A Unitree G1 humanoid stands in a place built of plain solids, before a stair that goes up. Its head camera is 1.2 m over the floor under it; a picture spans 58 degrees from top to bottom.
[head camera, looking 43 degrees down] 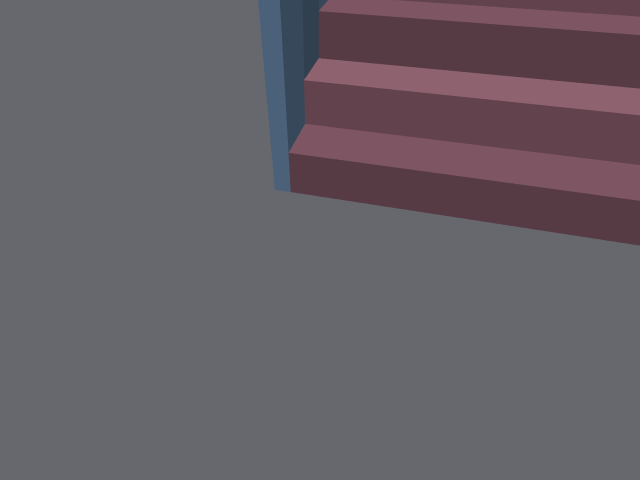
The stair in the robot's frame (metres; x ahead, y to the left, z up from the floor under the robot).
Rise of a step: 0.21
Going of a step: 0.26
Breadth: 1.60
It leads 14 degrees to the right of straight ahead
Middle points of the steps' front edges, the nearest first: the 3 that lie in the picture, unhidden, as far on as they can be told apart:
1.41 -0.64 0.21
1.67 -0.71 0.42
1.93 -0.77 0.63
